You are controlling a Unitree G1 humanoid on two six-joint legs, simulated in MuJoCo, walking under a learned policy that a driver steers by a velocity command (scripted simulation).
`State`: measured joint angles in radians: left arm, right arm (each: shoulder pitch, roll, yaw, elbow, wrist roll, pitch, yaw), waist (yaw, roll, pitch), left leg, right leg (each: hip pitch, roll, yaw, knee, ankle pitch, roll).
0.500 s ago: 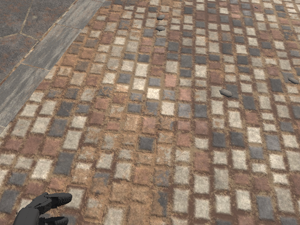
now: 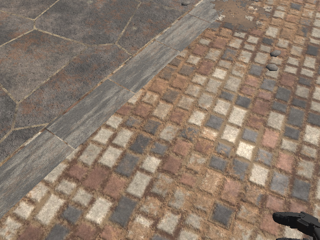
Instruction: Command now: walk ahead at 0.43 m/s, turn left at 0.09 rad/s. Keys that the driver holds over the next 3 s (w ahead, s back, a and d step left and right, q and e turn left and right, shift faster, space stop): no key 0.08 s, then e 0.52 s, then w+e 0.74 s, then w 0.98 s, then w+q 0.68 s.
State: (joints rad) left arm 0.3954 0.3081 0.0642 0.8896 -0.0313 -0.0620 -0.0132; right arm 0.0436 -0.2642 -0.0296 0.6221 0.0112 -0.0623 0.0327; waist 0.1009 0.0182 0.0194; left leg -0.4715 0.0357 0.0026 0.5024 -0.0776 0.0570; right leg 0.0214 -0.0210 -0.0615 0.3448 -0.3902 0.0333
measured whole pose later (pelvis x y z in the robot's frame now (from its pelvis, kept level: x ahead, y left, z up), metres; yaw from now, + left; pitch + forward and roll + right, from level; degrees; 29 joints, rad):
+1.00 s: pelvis +0.27 +0.00 +0.01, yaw -28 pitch +2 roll +0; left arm 0.25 0.31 0.07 0.67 -0.02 0.00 0.02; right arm 0.22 -0.28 -0.07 0.80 0.00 -0.09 0.00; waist -0.01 -0.04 -0.04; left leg -0.25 -0.01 -0.01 0.48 -0.27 0.02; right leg -0.46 0.07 0.13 0.92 -0.43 -0.04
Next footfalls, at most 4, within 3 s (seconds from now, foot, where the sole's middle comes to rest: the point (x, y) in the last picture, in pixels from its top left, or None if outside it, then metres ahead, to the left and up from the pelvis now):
0.50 right None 0.24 -0.12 -0.76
0.90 left None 0.34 0.10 -0.76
1.38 right None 0.45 -0.31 -0.76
1.90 left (261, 168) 0.84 -0.37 -0.76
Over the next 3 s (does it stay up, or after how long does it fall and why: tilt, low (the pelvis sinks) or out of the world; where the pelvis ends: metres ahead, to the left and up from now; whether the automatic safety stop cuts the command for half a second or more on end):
stays up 1.08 -0.72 -0.01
